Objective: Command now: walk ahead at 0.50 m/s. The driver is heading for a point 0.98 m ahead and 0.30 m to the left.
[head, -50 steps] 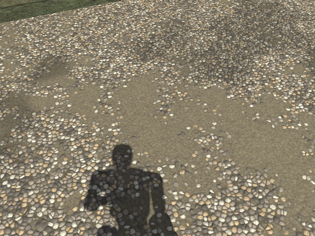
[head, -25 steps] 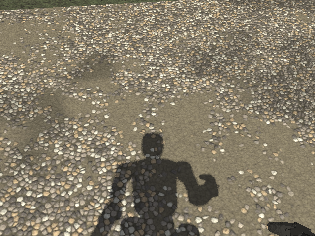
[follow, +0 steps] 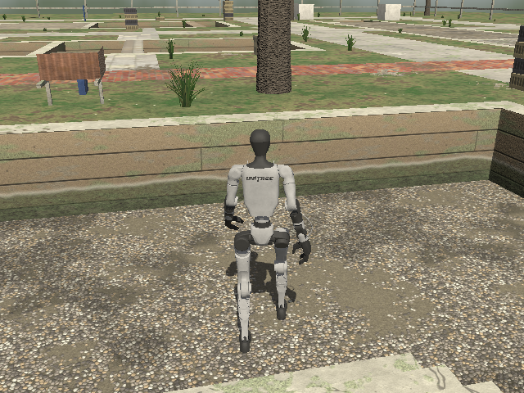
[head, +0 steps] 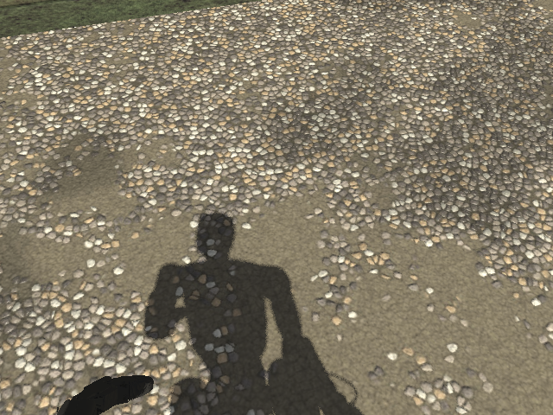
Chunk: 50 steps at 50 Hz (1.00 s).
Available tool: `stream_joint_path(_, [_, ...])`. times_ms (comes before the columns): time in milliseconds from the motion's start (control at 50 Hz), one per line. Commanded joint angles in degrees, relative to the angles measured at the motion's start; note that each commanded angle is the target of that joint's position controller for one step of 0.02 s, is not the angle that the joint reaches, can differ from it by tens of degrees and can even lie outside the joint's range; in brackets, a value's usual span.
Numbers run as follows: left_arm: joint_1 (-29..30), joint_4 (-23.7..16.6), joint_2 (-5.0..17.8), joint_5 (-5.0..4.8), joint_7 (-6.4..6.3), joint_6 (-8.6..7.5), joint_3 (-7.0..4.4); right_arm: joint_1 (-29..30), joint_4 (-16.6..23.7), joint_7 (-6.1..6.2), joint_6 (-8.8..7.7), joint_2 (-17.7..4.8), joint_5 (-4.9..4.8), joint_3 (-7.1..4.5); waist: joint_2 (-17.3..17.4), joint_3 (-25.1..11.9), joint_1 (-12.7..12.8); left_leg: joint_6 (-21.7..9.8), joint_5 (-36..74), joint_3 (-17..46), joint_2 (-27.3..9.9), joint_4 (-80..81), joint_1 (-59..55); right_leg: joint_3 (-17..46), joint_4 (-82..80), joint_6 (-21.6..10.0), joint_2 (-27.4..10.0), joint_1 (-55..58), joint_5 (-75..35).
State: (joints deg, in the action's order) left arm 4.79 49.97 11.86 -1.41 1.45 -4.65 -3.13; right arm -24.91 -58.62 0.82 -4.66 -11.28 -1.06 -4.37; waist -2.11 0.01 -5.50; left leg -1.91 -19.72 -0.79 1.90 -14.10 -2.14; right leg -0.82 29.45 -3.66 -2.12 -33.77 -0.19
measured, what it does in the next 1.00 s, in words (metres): walks ahead: right foot, then left foot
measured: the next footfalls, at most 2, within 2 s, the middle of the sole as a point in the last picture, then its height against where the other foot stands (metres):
right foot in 0.06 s outside the picture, level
left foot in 0.60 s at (211, 403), level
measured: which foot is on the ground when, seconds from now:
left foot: down 0.00-0.08, up 0.10-0.58, down 0.60-1.00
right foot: up 0.00-0.04, down 0.06-0.60, up 0.62-1.00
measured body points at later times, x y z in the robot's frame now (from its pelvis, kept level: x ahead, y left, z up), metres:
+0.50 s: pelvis +0.27 -0.02 +0.01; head +0.29 -0.02 +0.46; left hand +0.23 +0.24 -0.14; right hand +0.48 -0.25 -0.10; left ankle +0.46 +0.13 -0.69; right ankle +0.17 -0.12 -0.74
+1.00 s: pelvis +0.53 +0.03 +0.01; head +0.55 +0.05 +0.46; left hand +0.72 +0.31 -0.08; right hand +0.58 -0.24 -0.11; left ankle +0.47 +0.11 -0.74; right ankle +0.74 -0.11 -0.69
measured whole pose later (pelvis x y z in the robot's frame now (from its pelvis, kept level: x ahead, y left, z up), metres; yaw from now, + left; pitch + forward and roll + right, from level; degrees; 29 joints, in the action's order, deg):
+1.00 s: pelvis +0.53 +0.03 +0.01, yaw +11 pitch +2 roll +0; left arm 2.5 48.0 14.9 -0.3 -0.3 -5.7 -4.2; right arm -20.4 -52.6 0.7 -4.1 -13.9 -1.2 -4.2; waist -1.7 0.9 -5.2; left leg -4.1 -12.9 7.2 5.3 -17.5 6.0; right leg 5.6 31.9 1.4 -3.1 -34.9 -2.1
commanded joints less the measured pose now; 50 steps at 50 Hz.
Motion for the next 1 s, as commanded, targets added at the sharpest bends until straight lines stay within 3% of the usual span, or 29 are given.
stream_joint_path(20, [3.0, -4.0, 5.7, 0.04, 0.61, -1.55, -1.43, -0.6, 0.9, 0.23, 0.14, -10.0, -0.14, -2.12, 9.1, 0.9, 4.3, -7.0, 45.3, 6.6, -15.8, -5.9, -2.7, -2.5, -3.2, -2.3, 2.6, 4.7, 4.9])
stream_joint_path(40, [-4.9, -1.5, 7.6, 0.36, 0.44, -1.58, -2.54, 1.1, 1.3, 0.12, 0.25, -9.7, -0.32, -1.99, 8.9, -3.2, 8.2, -5.9, 52.9, 4.8, -13.7, -13.3, -0.2, -3.5, -4.0, -3.8, 4.0, 16.2, 3.2])
stream_joint_path(60, [-16.7, 1.7, 10.9, 0.73, 0.02, -1.56, -3.92, 3.9, 2.7, -0.05, 0.01, -9.0, 0.06, -1.61, 7.6, -10.1, 13.1, -4.1, 48.2, 3.1, -11.2, -25.7, 10.1, 1.7, -1.0, -6.6, -0.6, 34.2, -0.7])
stream_joint_path(80, [-26.9, 3.0, 16.3, 1.98, -0.61, -1.03, -5.15, -0.4, 3.7, -0.63, -1.07, -3.9, 0.24, 0.13, -4.5, -19.8, 13.5, 0.6, 23.4, -0.7, -2.8, -49.5, 34.0, 24.2, -1.7, -15.1, -16.0, 59.0, 2.8])
stream_joint_path(100, [-28.0, 3.6, 13.3, 1.13, -0.70, -0.52, -3.90, -1.4, 2.9, -1.16, -2.41, -3.6, 0.01, 0.53, -11.1, -25.3, 12.7, 0.4, -11.7, 6.6, 0.5, -60.7, 41.6, 40.4, -9.6, -17.5, -21.1, 61.8, 6.8])
stream_joint_path(120, [-22.7, 2.5, 10.0, 0.85, -0.76, -0.36, -2.82, 3.0, 4.0, -1.27, -3.12, -7.9, -1.47, -0.86, -8.1, -17.2, 12.0, -0.6, -9.3, 8.1, -3.1, -64.7, 47.0, 33.6, -11.1, -14.8, -18.9, 54.8, 10.8])
stream_joint_path(140, [-17.2, 0.9, 7.9, 0.84, -0.75, -0.42, -2.15, 7.4, 5.1, -0.92, -3.19, -9.1, -1.89, -1.10, -4.4, -10.7, 10.4, -1.2, -4.2, 5.9, -6.1, -63.0, 46.7, 25.6, -13.0, -12.7, -16.5, 45.4, 8.9])
stream_joint_path(160, [-13.6, 0.5, 6.3, 1.24, -0.37, -0.76, -1.66, 9.7, 5.6, -0.30, -2.86, -8.4, -1.08, -1.41, -0.6, -5.9, 8.4, -1.1, -0.3, 4.8, -7.9, -58.8, 44.4, 20.5, -15.4, -11.5, -14.2, 36.2, 5.0])
stream_joint_path(180, [-12.0, 0.5, 5.1, 1.57, -0.15, -1.30, -1.26, 9.4, 5.6, 0.33, -2.09, -7.7, -0.24, -1.86, -0.7, -4.3, 6.3, -1.1, 2.1, 5.1, -9.7, -55.2, 40.7, 17.0, -17.1, -10.3, -12.2, 30.6, 2.0])
stream_joint_path(220, [-13.3, 1.8, 5.2, 1.64, 0.04, -1.67, -1.22, 7.7, 5.4, 0.82, -0.87, -4.7, -0.15, -1.72, -1.8, -3.0, 4.6, -0.9, 3.8, 4.6, -10.4, -51.4, 37.0, 13.9, -19.5, -10.4, -10.9, 25.1, -0.2])
stream_joint_path(240, [-14.5, 2.5, 6.1, 1.55, -0.19, -1.77, -1.42, 8.5, 5.8, 0.87, -0.53, -4.3, -0.06, -1.71, -1.8, -2.1, 4.3, -0.4, 5.2, 4.3, -10.7, -49.2, 37.7, 12.6, -20.4, -10.7, -10.9, 24.0, -1.7])
stream_joint_path(300, [-18.0, 3.9, 8.2, 1.31, -1.36, -1.56, -1.81, 15.4, 8.4, 0.74, -0.26, -4.7, 0.68, -1.74, -1.1, 0.1, 5.3, 0.9, 14.0, 3.6, -10.7, -39.2, 42.0, 9.7, -21.7, -10.2, -10.2, 24.8, -5.9])
stream_joint_path(380, [-21.7, 5.3, 8.9, 0.80, -1.74, -1.31, -1.79, 23.4, 10.6, -0.29, -0.15, -3.7, 0.38, -0.88, -1.4, 1.6, 7.4, 0.9, 24.5, 1.9, -8.6, -25.6, 38.9, 5.5, -22.3, -7.9, -7.9, 25.3, -4.8])
stream_joint_path(500, [-27.8, 8.3, 10.2, 0.33, -1.96, -0.25, -2.28, 33.2, 14.1, -2.16, -0.52, -4.8, -0.40, 0.04, -1.2, 4.8, 10.2, -0.2, 20.6, 1.3, -6.8, -16.8, 41.1, 6.6, -18.6, -7.7, -11.9, 35.6, -3.7])
stream_joint_path(540, [-27.3, 8.4, 11.3, 0.37, -2.29, 0.27, -2.78, 32.3, 14.4, -2.76, -0.91, -5.9, -0.54, -0.07, -2.2, 3.9, 8.8, -1.6, 16.5, 0.4, -5.8, -15.1, 38.3, 6.1, -15.8, -6.7, -13.2, 38.4, -9.1])
stream_joint_path(560, [-26.0, 8.0, 11.9, 0.39, -2.39, 0.47, -3.00, 29.6, 13.8, -2.87, -0.98, -7.1, -0.54, -0.49, -3.0, 1.9, 7.0, -2.7, 14.9, -0.9, -4.3, -14.4, 33.3, 4.8, -12.8, -5.8, -12.9, 38.8, -16.8])
stream_joint_path(580, [-24.5, 7.6, 11.8, 0.27, -2.48, 0.65, -3.04, 24.1, 12.1, -2.84, -0.90, -8.7, -0.28, -1.35, -3.0, -1.8, 3.9, -4.0, 15.5, -2.7, -2.3, -13.3, 24.7, 2.4, -6.5, -4.5, -11.2, 38.2, -26.2])
stream_joint_path(600, [-23.8, 7.0, 10.5, 0.53, -2.56, 0.75, -2.64, 14.5, 9.0, -2.61, -0.68, -11.4, -0.03, -2.75, -1.5, -7.6, 0.0, -6.1, 17.4, -2.1, -2.0, -13.9, 11.0, -0.4, 4.6, -2.8, -8.3, 33.5, -28.6])
stream_joint_path(620, [-24.6, 5.4, 8.5, 1.52, -2.71, 0.43, -1.92, 4.9, 7.2, -2.15, -0.43, -15.6, 0.68, -3.89, 6.1, -15.2, -2.0, -11.0, 18.7, 13.9, -13.1, -14.5, -7.6, -3.7, 23.8, 0.0, -4.2, 17.9, -11.7])
stream_joint_path(640, [-28.9, 5.1, 2.7, 1.86, -1.81, -1.20, 0.06, 2.4, 6.5, -2.58, -0.27, -17.6, 0.41, -3.81, 19.4, -20.2, 1.0, -18.8, 10.8, 39.6, -22.6, -6.6, -21.4, -0.2, 39.3, 2.6, 5.3, -1.7, 29.7])
stream_joint_path(660, [-25.3, 4.8, 7.4, 0.59, -1.20, -2.67, -1.02, 3.6, 7.2, -2.57, -0.16, -12.9, 0.13, -2.45, 14.7, -18.2, -0.1, -17.1, 4.2, 40.7, -21.0, -4.0, -21.1, 6.1, 45.7, 1.7, 2.5, -8.8, 31.5])
stream_joint_path(680, [-20.2, 3.3, 9.6, -0.52, -0.99, -3.65, -1.48, 8.7, 8.7, -2.38, -0.37, -11.1, 0.19, -1.95, 11.5, -10.8, 0.4, -15.1, 7.5, 32.9, -18.9, -3.0, -13.8, 5.6, 45.6, 0.9, 0.1, -11.8, 26.4])
stream_joint_path(700, [-17.5, 2.7, 9.5, -0.30, -1.41, -3.98, -1.59, 12.6, 9.9, -2.37, -0.56, -10.5, 0.63, -1.68, 5.7, -7.2, 2.0, -14.1, 12.7, 27.5, -16.8, -1.8, -5.7, 4.9, 42.6, 0.8, -2.1, -9.6, 21.6])
stream_joint_path(720, [-16.4, 2.4, 9.5, 0.71, -1.86, -3.80, -2.08, 14.8, 10.5, -2.44, -0.72, -9.3, 0.96, -1.31, 3.5, -4.6, 3.7, -13.6, 18.5, 24.0, -15.4, -0.4, 1.3, 4.8, 38.5, 1.2, -3.6, -6.4, 19.0])
stream_joint_path(740, [-16.7, 1.9, 9.2, 1.15, -2.08, -3.23, -2.36, 15.4, 10.7, -2.39, -0.86, -8.2, 1.23, -0.85, 3.8, -4.5, 5.4, -13.5, 21.0, 22.4, -14.3, 0.9, 5.2, 5.3, 35.7, 1.5, -4.5, -2.8, 17.8])
stream_joint_path(800, [-14.8, 0.3, 7.5, 1.67, -2.77, -1.64, -2.52, 13.1, 10.5, -1.60, -0.96, -10.2, 0.39, -1.22, 5.2, -2.5, 6.5, -14.0, 20.3, 19.7, -12.9, 3.6, 10.9, 4.5, 26.9, 3.6, -4.0, -1.2, 15.4])
stream_joint_path(840, [-9.9, -1.5, 7.2, 1.87, -3.01, -1.21, -2.47, 11.0, 10.3, -0.71, -0.89, -11.9, 0.27, -1.68, 5.4, -0.6, 5.4, -13.5, 18.4, 18.5, -12.0, 4.7, 12.9, 4.2, 19.3, 4.8, -3.2, -2.5, 8.8])
stream_joint_path(920, [-2.0, -4.1, 6.1, 1.44, -2.25, -1.45, -1.87, 7.5, 9.7, 0.11, -0.42, -11.8, 0.05, -1.66, 6.8, 1.1, 3.0, -10.6, 14.6, 16.1, -9.1, 4.2, 16.2, 4.3, 6.0, 5.2, -0.4, 1.7, -3.1])
stream_joint_path(1000, [3.6, -6.9, 6.8, 0.74, -1.35, -2.04, -1.38, 4.2, 8.8, 0.23, 0.11, -11.8, -0.44, -1.75, 6.9, 1.7, 1.0, -10.0, 12.2, 19.2, -10.1, 0.8, 13.0, 5.0, -0.1, 5.3, 1.1, 3.8, -3.2])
